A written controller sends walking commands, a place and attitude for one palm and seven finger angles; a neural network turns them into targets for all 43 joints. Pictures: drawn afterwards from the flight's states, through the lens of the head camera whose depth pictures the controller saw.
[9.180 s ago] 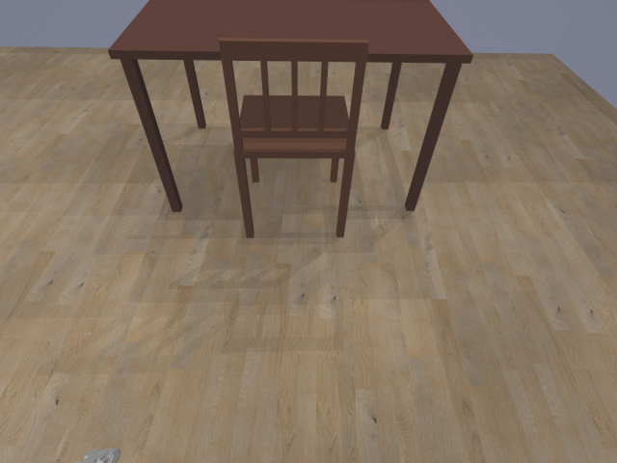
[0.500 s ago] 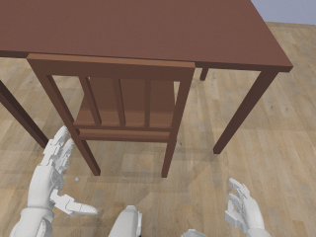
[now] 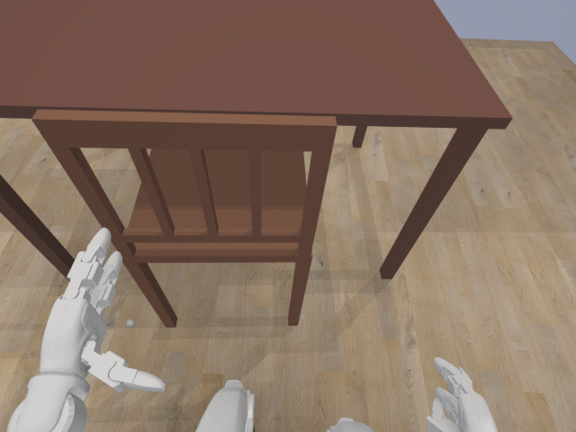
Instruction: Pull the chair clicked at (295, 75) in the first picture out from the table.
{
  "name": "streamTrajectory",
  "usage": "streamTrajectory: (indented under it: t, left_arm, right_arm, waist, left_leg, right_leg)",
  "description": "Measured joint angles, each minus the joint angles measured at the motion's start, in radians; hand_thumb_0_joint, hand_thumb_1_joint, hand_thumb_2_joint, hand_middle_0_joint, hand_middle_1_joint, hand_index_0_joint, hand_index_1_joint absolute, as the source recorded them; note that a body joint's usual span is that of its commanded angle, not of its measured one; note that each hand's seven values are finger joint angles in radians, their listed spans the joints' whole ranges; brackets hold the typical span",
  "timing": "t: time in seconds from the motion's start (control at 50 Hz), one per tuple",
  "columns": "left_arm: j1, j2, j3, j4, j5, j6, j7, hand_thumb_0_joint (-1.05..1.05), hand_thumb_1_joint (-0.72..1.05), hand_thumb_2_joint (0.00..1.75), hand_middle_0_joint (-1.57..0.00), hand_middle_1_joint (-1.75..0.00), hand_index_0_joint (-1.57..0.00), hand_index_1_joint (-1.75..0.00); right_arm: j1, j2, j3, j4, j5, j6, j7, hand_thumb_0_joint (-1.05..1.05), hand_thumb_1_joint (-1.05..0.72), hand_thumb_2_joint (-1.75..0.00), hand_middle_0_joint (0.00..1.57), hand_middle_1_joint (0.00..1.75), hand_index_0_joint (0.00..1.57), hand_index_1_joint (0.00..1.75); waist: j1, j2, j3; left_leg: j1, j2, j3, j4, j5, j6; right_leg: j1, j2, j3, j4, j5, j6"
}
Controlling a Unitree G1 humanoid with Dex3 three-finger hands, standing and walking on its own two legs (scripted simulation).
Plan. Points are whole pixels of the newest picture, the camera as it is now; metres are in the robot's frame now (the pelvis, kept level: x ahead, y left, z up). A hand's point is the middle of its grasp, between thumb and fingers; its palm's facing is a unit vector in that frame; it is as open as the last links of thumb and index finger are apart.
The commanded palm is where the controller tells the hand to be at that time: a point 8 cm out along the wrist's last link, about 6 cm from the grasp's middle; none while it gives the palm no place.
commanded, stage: raise the hand toward the chair's back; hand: left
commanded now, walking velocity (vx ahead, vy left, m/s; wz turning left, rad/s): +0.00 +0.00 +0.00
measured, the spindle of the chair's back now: (205, 194) +0.51 +0.17 -0.02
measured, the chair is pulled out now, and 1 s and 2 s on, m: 0.00 0.00 0.00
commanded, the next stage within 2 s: aim the fingers beside a spindle in 0.26 s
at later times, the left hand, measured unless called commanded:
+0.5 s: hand (149, 313) +0.26 +0.19 +0.05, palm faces +0.06 -1.00 -0.06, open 16.9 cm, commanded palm +0.24 +0.24 +0.05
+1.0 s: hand (180, 287) +0.30 +0.16 +0.02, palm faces +0.03 -1.00 -0.04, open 16.9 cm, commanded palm +0.29 +0.22 +0.02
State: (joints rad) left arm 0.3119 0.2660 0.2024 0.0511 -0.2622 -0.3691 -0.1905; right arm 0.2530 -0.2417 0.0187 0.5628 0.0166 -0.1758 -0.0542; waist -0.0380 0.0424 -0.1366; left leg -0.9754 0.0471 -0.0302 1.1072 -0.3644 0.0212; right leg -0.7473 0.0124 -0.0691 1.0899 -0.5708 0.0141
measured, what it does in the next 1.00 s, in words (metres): stands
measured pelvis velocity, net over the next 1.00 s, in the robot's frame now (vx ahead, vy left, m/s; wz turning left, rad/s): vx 0.01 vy -0.02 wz -0.01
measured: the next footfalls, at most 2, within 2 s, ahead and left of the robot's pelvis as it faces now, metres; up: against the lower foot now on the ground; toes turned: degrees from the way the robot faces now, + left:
none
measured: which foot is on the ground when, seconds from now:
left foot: down 0.00-1.00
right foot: down 0.00-1.00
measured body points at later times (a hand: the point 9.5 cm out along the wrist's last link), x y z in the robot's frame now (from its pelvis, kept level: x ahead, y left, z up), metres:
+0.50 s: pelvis +0.01 -0.02 +0.00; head +0.06 -0.01 +0.44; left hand +0.25 +0.24 +0.05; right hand +0.19 -0.25 -0.08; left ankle +0.10 +0.10 -0.65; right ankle -0.02 -0.14 -0.65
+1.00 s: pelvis +0.01 -0.02 -0.01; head +0.09 -0.01 +0.43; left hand +0.30 +0.22 +0.03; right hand +0.17 -0.27 -0.11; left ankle +0.10 +0.10 -0.65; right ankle -0.02 -0.14 -0.65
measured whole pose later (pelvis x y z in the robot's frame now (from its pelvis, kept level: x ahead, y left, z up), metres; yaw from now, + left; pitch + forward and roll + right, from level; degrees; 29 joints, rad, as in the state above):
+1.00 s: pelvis +0.01 -0.02 -0.01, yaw -1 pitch +17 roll -3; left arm 0.11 0.22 0.16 0.23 -0.22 -0.43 -0.15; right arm 0.22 -0.24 0.01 0.59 0.00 -0.13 -0.04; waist -0.04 0.04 -0.16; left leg -1.07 0.06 -0.02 1.17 -0.41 0.00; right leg -0.85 0.02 -0.06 1.18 -0.63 -0.01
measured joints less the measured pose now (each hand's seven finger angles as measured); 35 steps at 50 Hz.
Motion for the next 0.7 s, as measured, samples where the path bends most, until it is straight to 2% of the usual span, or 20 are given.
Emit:
streamTrajectory:
  t: [0.46,0.7]
  left_arm:
    - [-0.035,-0.016,0.0,0.051,-0.004,-0.024,-0.027,-0.01,-0.5,0.3,-0.06,-0.08,-0.06,-0.08]
    - [-0.12,-0.023,-0.007,0.115,0.008,-0.03,-0.019,-0.01,-0.5,0.3,-0.06,-0.08,-0.06,-0.08]
  right_arm:
    - [-0.036,0.012,0.001,0.007,-0.001,-0.004,-0.003,0.01,-0.9,-0.9,0.2,0.3,0.2,0.3]
    - [-0.031,0.003,-0.009,0.021,-0.007,0.009,0.002,0.01,-0.9,-0.9,0.2,0.3,0.2,0.3]
  waist:
    - [0.022,0.01,-0.011]
    - [0.008,0.0,-0.015]
  left_leg:
    - [-0.005,0.006,-0.012,0.008,-0.015,-0.025]
    - [-0.037,0.012,-0.007,0.032,-0.03,-0.029]
  right_leg:
    - [-0.009,0.009,-0.01,0.021,-0.026,-0.024]
    - [-0.047,0.012,-0.002,0.052,-0.042,-0.028]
